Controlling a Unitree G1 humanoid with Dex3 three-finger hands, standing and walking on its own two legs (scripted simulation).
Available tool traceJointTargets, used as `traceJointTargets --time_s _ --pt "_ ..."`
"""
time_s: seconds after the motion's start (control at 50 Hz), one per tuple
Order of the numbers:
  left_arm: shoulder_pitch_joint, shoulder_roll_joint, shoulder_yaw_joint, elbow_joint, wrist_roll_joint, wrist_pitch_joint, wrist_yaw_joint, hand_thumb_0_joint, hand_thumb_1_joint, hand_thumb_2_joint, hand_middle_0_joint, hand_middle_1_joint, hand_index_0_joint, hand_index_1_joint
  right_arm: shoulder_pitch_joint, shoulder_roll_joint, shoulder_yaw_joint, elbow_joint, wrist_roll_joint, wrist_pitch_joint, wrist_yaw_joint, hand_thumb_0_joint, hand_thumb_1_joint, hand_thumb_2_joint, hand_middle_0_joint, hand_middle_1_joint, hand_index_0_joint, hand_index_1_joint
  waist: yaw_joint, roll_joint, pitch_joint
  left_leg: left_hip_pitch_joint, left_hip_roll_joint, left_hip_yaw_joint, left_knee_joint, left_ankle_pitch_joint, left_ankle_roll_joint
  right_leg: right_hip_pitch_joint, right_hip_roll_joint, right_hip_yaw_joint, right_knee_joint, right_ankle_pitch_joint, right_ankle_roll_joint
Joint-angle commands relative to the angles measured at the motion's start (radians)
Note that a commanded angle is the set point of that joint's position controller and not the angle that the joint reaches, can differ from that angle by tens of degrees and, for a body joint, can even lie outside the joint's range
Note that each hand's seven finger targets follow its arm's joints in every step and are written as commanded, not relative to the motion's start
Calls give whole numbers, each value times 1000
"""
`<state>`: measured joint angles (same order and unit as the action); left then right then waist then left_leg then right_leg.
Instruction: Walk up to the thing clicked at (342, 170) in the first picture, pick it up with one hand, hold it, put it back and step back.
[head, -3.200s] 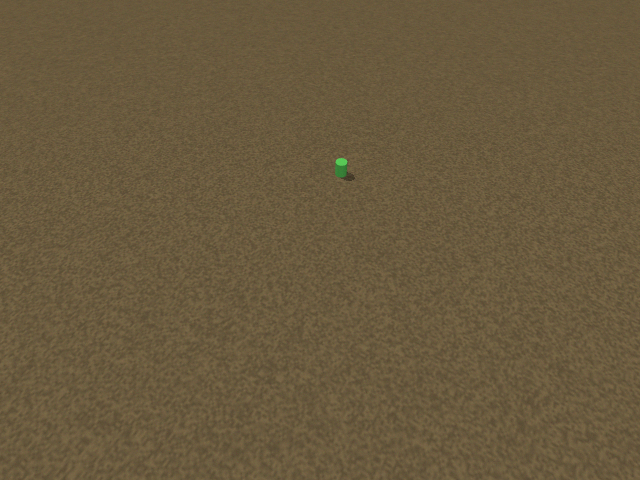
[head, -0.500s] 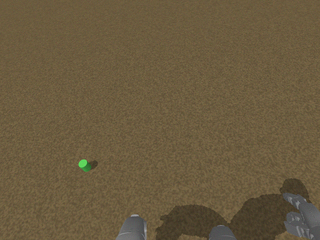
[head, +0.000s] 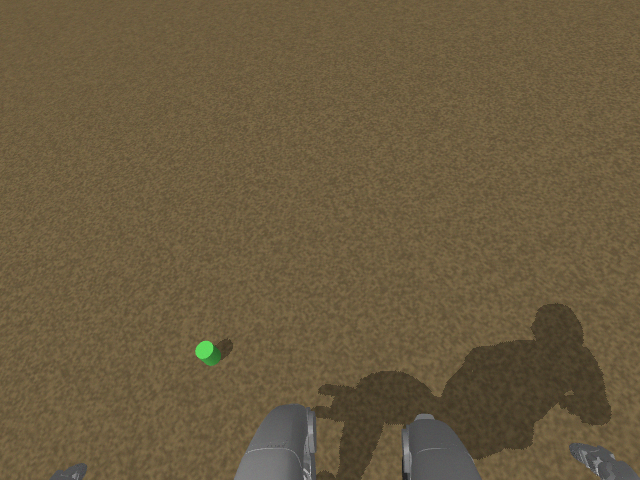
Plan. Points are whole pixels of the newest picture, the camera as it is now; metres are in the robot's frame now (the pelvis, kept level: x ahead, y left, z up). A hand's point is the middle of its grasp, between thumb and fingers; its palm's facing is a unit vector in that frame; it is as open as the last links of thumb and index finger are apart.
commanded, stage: walk up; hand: left
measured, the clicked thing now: (208, 353) +0.49 +0.44 -0.69
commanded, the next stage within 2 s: none
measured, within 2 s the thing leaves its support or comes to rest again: neither
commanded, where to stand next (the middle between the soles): +0.04 +0.35 m, yaw -22 degrees
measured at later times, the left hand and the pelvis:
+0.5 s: hand out of the picture +0.12 +0.54 -0.11, palm faces -0.22 -0.81 -0.54, open 7.4 cm; pelvis -0.03 +0.26 +0.01, yaw -11 degrees
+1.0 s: hand out of the picture +0.12 +0.72 -0.13, palm faces -0.31 -0.84 -0.45, open 7.4 cm; pelvis -0.05 +0.45 +0.01, yaw -20 degrees
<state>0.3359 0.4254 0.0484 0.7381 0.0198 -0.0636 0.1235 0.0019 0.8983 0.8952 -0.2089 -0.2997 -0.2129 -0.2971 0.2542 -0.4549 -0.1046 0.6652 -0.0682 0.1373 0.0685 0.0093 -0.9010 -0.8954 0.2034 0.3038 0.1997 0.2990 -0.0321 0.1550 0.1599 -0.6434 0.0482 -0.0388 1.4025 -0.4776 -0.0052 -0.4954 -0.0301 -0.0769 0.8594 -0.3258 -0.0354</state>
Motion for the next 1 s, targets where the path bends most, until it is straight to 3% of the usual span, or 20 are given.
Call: traceJointTargets --time_s 0.0,0.12,0.16,0.18,0.2,0.22,0.26,0.34,0.42,0.46,0.48,0.5,0.52,0.54,0.66,0.76,0.8,0.82,0.86,0.98 --pt "17 379 143 -59 24 -20 13 0 900 900 -200 -300 -200 -300 26 -211 -82 -99 -6 -38 14 0 -900 -900 200 300 200 300 -6 -281 -131 25 62 -36 -33 68 4 -51 -196 359 -372 -284 -168" --pt "34 430 161 -38 37 -18 4 0 900 900 -200 -300 -200 -300 -3 -202 -85 -112 2 -43 18 0 -900 -900 200 300 200 300 30 -351 -157 134 44 45 -346 -98 33 -88 -197 417 -307 -235 -175" --pt "-34 399 145 -41 32 -10 5 0 900 900 -200 -300 -200 -300 156 -206 -97 -60 0 -53 14 0 -900 -900 200 300 200 300 -63 -273 -214 351 2 83 -562 -45 48 -178 -142 318 -157 -177 -108" --pt "-45 321 123 -33 29 -1 10 0 900 900 -200 -300 -200 -300 263 -242 -113 -29 -15 -60 8 0 -900 -900 200 300 200 300 -130 -64 -216 446 18 -3 -738 -100 55 -294 -16 181 135 -194 -55" --pt "-80 224 91 -59 8 -1 27 0 900 900 -200 -300 -200 -300 193 -363 -126 -65 -16 -70 -8 0 -900 -900 200 300 200 300 -134 278 -143 345 269 -443 -966 -21 147 -489 177 42 421 -344 3" --pt "-139 270 88 -56 15 -10 48 0 900 900 -200 -300 -200 -300 38 -417 -126 -83 6 -79 -20 0 -900 -900 200 300 200 300 -87 269 -63 193 354 -652 -1090 -60 243 -444 97 150 511 -323 -20" --pt "-77 289 99 29 -19 -9 32 0 900 900 -200 -300 -200 -300 -20 -277 -93 -103 -10 -87 -35 0 -900 -900 200 300 200 300 -54 -28 -18 203 243 -390 -940 115 161 -395 63 173 505 -204 0" --pt "50 256 92 85 -41 -3 8 0 900 900 -200 -300 -200 -300 -34 -205 -71 -104 -8 -91 -39 0 -900 -900 200 300 200 300 -23 107 -110 363 166 -171 -813 551 149 -214 44 51 373 -166 8" --pt "90 224 85 49 -46 1 11 0 900 900 -200 -300 -200 -300 4 -187 -63 -116 -18 -72 -37 0 -900 -900 200 300 200 300 -2 88 -147 391 190 -132 -770 681 142 -38 8 42 67 -135 -15" --pt "220 223 94 80 -37 -4 21 0 900 900 -200 -300 -200 -300 -53 -167 -57 -149 -8 -60 -30 0 -900 -900 200 300 200 300 84 -41 -201 281 137 -38 -606 672 75 253 -4 42 -270 116 -36" --pt "255 274 114 77 -20 -11 30 0 900 900 -200 -300 -200 -300 -39 -127 -46 -152 9 -62 -24 0 -900 -900 200 300 200 300 124 -149 -229 153 77 1 -448 548 5 425 -55 168 -342 189 -65" --pt "224 328 131 33 -4 -12 37 0 900 900 -200 -300 -200 -300 37 -87 -38 -148 10 -61 -22 0 -900 -900 200 300 200 300 98 -330 -260 -121 -4 7 -226 -99 -66 596 -323 562 -327 335 -191" --pt "135 335 127 -9 -7 -6 41 0 900 900 -200 -300 -200 -300 61 -162 -63 -140 -3 -39 -42 0 -900 -900 200 300 200 300 62 -179 -280 -132 32 -100 -41 -184 -69 451 -499 722 -355 314 -328" --pt "56 360 134 -36 -15 -12 51 0 900 900 -200 -300 -200 -300 30 -201 -78 -142 -6 -32 -51 0 -900 -900 200 300 200 300 49 -144 -261 -116 58 -157 88 -143 -61 330 -530 761 -400 215 -370" --pt "-105 300 99 -21 29 -14 10 0 900 900 -200 -300 -200 -300 88 -161 -69 -24 40 -41 -9 0 -900 -900 200 300 200 300 -19 -317 -183 159 26 14 -188 19 -4 -7 -120 284 -322 -301 -142" --pt "-124 243 95 3 40 49 -56 0 900 900 -200 -300 -200 -300 254 -172 -64 134 59 -102 -58 0 -900 -900 200 300 200 300 -63 -223 -152 488 -84 166 -782 -28 -41 -192 23 208 -19 -464 -95" --pt "-186 157 67 -23 17 49 -52 0 900 900 -200 -300 -200 -300 106 -376 -79 87 47 -137 -80 0 -900 -900 200 300 200 300 -39 38 3 265 443 -716 -1165 -480 182 -432 109 272 316 -232 8" --pt "-269 232 75 -1 29 38 -56 0 900 900 -200 -300 -200 -300 -61 -391 -75 66 52 -156 -86 0 -900 -900 200 300 200 300 -9 -76 117 102 510 -823 -1218 -528 270 -360 42 312 365 -183 16" --pt "-139 247 99 102 -1 42 -85 0 900 900 -200 -300 -200 -300 -79 -314 -52 99 34 -190 -103 0 -900 -900 200 300 200 300 41 -141 101 177 313 -464 -1083 -354 152 -306 45 311 372 -62 24" --pt "-115 224 124 112 20 84 -157 0 900 900 -200 -300 -200 -300 41 -291 -51 183 41 -225 -120 0 -900 -900 200 300 200 300 27 -8 32 383 281 -274 -1042 -141 153 -255 49 266 334 -13 30"
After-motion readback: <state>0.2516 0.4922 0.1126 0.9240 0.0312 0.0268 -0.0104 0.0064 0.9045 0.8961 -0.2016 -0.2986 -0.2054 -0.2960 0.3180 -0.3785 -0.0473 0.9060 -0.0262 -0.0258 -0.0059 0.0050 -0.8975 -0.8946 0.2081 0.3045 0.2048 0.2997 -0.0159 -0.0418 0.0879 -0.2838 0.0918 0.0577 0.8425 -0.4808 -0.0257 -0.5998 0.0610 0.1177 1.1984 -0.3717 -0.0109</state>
